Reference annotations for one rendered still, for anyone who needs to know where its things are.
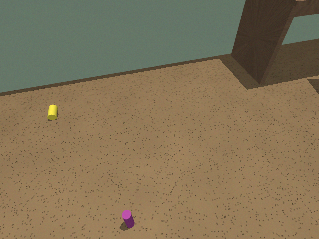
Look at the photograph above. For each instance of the desk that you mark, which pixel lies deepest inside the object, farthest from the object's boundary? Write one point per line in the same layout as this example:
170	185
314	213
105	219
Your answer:
262	29

